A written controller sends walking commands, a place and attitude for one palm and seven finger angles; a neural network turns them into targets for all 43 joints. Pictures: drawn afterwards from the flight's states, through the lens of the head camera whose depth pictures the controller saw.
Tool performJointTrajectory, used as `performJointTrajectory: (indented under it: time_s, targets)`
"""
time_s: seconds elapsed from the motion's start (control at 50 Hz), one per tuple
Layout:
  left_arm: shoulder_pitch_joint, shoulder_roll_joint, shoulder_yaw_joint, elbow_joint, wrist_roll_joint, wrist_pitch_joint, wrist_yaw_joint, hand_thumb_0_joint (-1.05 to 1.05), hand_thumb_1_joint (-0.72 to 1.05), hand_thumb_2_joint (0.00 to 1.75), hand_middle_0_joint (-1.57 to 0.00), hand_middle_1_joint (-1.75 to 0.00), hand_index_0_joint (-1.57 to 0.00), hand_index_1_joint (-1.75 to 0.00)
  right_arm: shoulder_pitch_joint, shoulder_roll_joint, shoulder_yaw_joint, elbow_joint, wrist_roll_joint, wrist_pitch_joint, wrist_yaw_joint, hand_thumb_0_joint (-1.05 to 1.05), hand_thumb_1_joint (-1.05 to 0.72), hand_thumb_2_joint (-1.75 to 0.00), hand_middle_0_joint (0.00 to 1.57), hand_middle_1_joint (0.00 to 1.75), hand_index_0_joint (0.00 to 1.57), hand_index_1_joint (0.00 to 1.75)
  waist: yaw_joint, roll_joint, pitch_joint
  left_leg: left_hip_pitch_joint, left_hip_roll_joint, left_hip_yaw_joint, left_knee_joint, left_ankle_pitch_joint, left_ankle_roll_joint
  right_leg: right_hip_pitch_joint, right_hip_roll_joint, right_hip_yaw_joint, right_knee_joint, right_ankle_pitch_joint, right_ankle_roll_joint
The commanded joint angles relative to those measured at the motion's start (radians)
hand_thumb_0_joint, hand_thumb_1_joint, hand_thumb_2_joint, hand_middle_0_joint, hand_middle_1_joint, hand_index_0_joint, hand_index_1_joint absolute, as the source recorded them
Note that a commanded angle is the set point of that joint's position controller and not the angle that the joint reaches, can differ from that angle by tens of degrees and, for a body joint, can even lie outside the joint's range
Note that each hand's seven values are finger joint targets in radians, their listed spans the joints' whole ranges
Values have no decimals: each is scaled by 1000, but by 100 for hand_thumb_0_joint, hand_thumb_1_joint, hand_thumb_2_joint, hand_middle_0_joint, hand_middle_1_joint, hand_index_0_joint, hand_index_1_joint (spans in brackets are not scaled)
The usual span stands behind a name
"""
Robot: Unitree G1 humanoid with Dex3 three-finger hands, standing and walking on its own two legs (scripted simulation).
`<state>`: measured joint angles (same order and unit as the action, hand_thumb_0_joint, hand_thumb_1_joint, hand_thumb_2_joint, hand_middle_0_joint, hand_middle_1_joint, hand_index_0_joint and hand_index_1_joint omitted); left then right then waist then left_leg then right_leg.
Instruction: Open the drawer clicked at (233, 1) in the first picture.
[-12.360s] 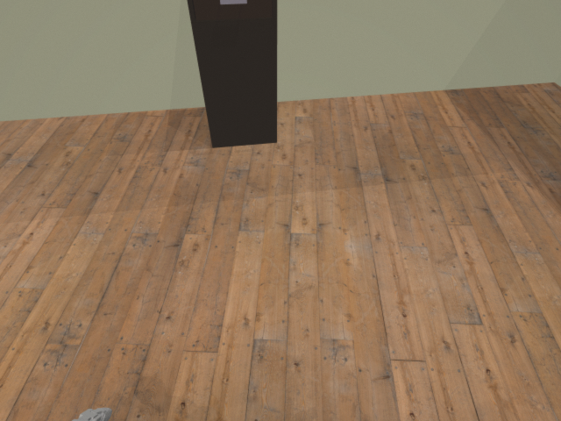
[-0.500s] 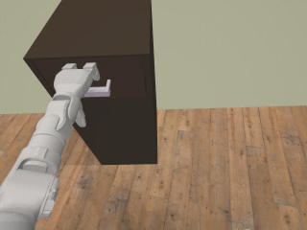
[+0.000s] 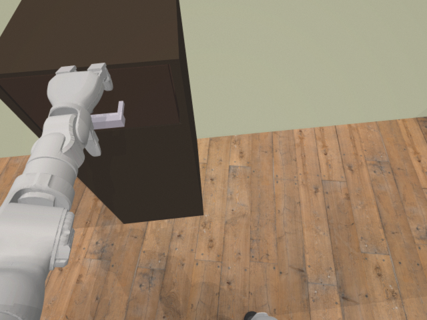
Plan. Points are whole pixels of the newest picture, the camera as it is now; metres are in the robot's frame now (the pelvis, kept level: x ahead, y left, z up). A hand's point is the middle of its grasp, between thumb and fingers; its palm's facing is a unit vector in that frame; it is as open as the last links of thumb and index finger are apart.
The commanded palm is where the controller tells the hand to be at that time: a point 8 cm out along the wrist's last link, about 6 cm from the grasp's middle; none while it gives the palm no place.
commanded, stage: move the hooked fingers above the handle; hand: left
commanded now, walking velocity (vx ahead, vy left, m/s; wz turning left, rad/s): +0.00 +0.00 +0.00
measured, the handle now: (98, 114) +0.55 +0.23 +0.03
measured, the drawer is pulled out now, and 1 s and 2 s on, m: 0.00 0.00 0.00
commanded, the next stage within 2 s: lower the fingers behind the handle in 0.48 s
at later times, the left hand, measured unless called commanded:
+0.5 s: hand (85, 114) +0.49 +0.22 +0.09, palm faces -0.03 +0.00 -1.00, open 13.9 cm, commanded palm +0.47 +0.23 +0.15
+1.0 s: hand (95, 127) +0.48 +0.22 +0.06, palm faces -0.04 +0.01 -1.00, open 13.9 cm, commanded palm +0.47 +0.22 +0.11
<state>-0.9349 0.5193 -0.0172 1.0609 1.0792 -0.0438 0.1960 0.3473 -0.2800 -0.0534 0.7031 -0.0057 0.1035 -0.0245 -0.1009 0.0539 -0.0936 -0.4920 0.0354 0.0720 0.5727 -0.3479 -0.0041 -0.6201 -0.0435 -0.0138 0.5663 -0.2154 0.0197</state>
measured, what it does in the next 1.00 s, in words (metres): stands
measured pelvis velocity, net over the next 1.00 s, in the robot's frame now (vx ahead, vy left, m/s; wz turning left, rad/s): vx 0.00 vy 0.00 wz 0.02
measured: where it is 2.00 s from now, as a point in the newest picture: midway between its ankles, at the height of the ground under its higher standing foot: outside the picture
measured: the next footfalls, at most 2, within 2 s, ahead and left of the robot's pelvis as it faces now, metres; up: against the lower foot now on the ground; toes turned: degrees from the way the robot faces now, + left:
none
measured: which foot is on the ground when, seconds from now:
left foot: down 0.00-1.00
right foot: down 0.00-1.00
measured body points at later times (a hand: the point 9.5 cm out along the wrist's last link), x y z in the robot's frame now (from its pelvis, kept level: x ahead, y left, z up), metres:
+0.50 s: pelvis +0.00 +0.00 +0.00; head +0.08 -0.01 +0.44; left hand +0.49 +0.22 +0.15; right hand +0.06 -0.27 -0.13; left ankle -0.06 +0.12 -0.73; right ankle +0.02 -0.13 -0.73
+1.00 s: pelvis +0.00 +0.00 +0.00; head +0.09 -0.02 +0.44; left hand +0.48 +0.21 +0.12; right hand +0.04 -0.28 -0.14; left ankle -0.06 +0.12 -0.73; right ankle +0.02 -0.13 -0.73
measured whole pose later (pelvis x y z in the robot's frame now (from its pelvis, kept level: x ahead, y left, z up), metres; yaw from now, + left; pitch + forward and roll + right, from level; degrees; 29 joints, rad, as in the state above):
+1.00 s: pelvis +0.00 +0.00 +0.00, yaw +1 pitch +16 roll +0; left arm -0.88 0.48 -0.05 1.06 1.09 -0.07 0.25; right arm 0.31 -0.27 -0.06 0.72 -0.02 0.09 -0.02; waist -0.09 0.05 -0.09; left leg -0.51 0.03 0.04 0.60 -0.36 -0.01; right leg -0.63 -0.05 -0.04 0.59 -0.23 0.02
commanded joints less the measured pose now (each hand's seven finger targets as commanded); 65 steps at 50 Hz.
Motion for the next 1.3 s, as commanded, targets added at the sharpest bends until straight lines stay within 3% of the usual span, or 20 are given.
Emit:
performJointTrajectory:
  time_s: [0.0, 0.1, 0.16, 0.2, 0.28, 0.32, 0.36, 0.44, 0.52, 0.56, 0.7, 0.74, 0.8, 0.84, 0.96, 1.04, 1.06, 1.1, 1.14, 1.28]
  targets:
    - [-379, 285, 63, -200, -6, 4, 17, 0, -50, 30, -30, -120, -30, -120, 77, -148, -54, -91, 4, -17, -14, 0, -90, -90, 20, 30, 20, 30, 25, -55, -427, 58, -58, -1, -40, 411, 43, 400, 59, -11, 1, 350, -39]
    - [-410, 288, 67, -278, -10, -43, 28, 0, -50, 30, -30, -120, -30, -120, 79, -142, -59, -87, 3, -20, -19, 0, -90, -90, 20, 30, 20, 30, 21, -20, -421, 97, -56, -11, -42, 413, 43, 377, 62, -13, -7, 321, -44]
    - [-459, 258, 39, -295, -10, -53, 49, 0, -50, 30, -30, -120, -30, -120, 83, -139, -61, -73, 2, -25, -19, 0, -90, -90, 20, 30, 20, 30, 1, 1, -414, 118, -56, -21, -40, 409, 39, 340, 63, -17, -9, 298, -44]
    - [-468, 249, 39, -303, -9, -49, 62, 0, -50, 30, -30, -120, -30, -120, 86, -137, -62, -67, -1, -28, -14, 0, -90, -90, 20, 30, 20, 30, 9, 31, -442, 150, -54, -29, -35, 455, 34, 333, 65, -21, -2, 307, -48]
    - [-497, 228, 15, -220, -12, -8, 70, 0, -50, 30, -30, -120, -30, -120, 86, -142, -56, -49, 1, -28, -9, 0, -90, -90, 20, 30, 20, 30, -15, -7, -386, 125, -55, -32, -39, 412, 32, 306, 64, -27, -12, 280, -45]
    - [-484, 251, 36, -214, -14, 0, 61, 0, -50, 30, -30, -120, -30, -120, 78, -146, -55, -56, 1, -26, -11, 0, -90, -90, 20, 30, 20, 30, -5, -31, -426, 127, -59, -28, -35, 437, 36, 346, 63, -22, -9, 314, -45]
    - [-485, 219, 7, -230, -11, 1, 47, 0, -50, 30, -30, -120, -30, -120, 74, -137, -53, -64, 0, -25, -9, 0, -90, -90, 20, 30, 20, 30, 3, 10, -442, 140, -58, -27, -35, 467, 32, 352, 60, -24, -1, 334, -45]
    - [-428, 178, -16, -189, -23, 6, 16, 0, -50, 30, -30, -120, -30, -120, 70, -142, -49, -74, 4, -17, -9, 0, -90, -90, 20, 30, 20, 30, 0, -45, -384, 124, -52, -29, -39, 463, 33, 333, 61, -30, -9, 325, -42]
    - [-413, 263, 54, -235, -16, -22, 16, 0, -50, 30, -30, -120, -30, -120, 58, -143, -49, -90, -1, -14, -16, 0, -90, -90, 20, 30, 20, 30, 22, -56, -425, 105, -59, -22, -34, 456, 38, 385, 59, -20, 0, 350, -44]
    - [-427, 250, 42, -255, -6, -30, 32, 0, -50, 30, -30, -120, -30, -120, 60, -134, -49, -86, -2, -16, -15, 0, -90, -90, 20, 30, 20, 30, 20, -19, -414, 113, -56, -24, -34, 469, 34, 363, 59, -23, 6, 347, -45]
    - [-384, 216, 41, -275, -9, -26, 66, 0, -50, 30, -30, -120, -30, -120, 70, -136, -59, -77, -8, -17, -3, 0, -90, -90, 20, 30, 20, 30, 24, -30, -444, 122, -55, -22, -18, 521, 33, 369, 62, -23, 17, 386, -43]
    - [-381, 190, 18, -266, -6, -25, 71, 0, -50, 30, -30, -120, -30, -120, 71, -133, -63, -70, -9, -16, -1, 0, -90, -90, 20, 30, 20, 30, 13, -14, -438, 129, -55, -23, -12, 524, 32, 351, 63, -25, 15, 380, -43]
    - [-393, 208, 34, -258, -6, -21, 81, 0, -50, 30, -30, -120, -30, -120, 71, -137, -62, -61, -7, -19, -3, 0, -90, -90, 20, 30, 20, 30, 11, -35, -415, 104, -59, -21, -16, 466, 34, 348, 63, -25, 12, 355, -44]
    - [-429, 185, 7, -252, -3, -25, 88, 0, -50, 30, -30, -120, -30, -120, 72, -136, -63, -57, -9, -21, -6, 0, -90, -90, 20, 30, 20, 30, -8, -32, -414, 101, -62, -23, -14, 431, 36, 333, 62, -20, 7, 333, -42]
    - [-437, 235, 43, -195, 10, -27, 112, 0, -50, 30, -30, -120, -30, -120, 84, -139, -57, -45, -13, -33, -11, 0, -90, -90, 20, 30, 20, 30, -4, -20, -436, 63, -66, -22, 0, 401, 35, 327, 60, -15, 29, 319, -43]
    - [-439, 202, 14, -138, 11, -11, 119, 0, -50, 30, -30, -120, -30, -120, 93, -143, -55, -42, -13, -39, -8, 0, -90, -90, 20, 30, 20, 30, -22, -35, -415, 33, -64, -20, 9, 367, 35, 296, 60, -15, 32, 298, -40]
    - [-432, 228, 36, -138, 13, -11, 120, 0, -50, 30, -30, -120, -30, -120, 96, -146, -56, -41, -13, -40, -9, 0, -90, -90, 20, 30, 20, 30, -13, -30, -427, 28, -65, -20, 15, 378, 36, 300, 61, -13, 40, 310, -41]
    - [-429, 210, 25, -146, 16, -13, 121, 0, -50, 30, -30, -120, -30, -120, 102, -144, -59, -45, -18, -42, -7, 0, -90, -90, 20, 30, 20, 30, -13, -20, -467, 41, -65, -18, 26, 405, 36, 303, 62, -13, 49, 331, -41]
    - [-413, 256, 59, -134, 14, -15, 121, 0, -50, 30, -30, -120, -30, -120, 106, -152, -58, -39, -19, -39, -8, 0, -90, -90, 20, 30, 20, 30, -13, -47, -470, 15, -63, -18, 34, 402, 37, 314, 60, -9, 57, 342, -37]
    - [-362, 252, 58, -116, 22, -14, 137, 0, -50, 30, -30, -120, -30, -120, 108, -155, -57, -35, -20, -41, -5, 0, -90, -90, 20, 30, 20, 30, -9, -43, -444, -24, -63, -15, 47, 368, 37, 281, 61, -12, 69, 315, -38]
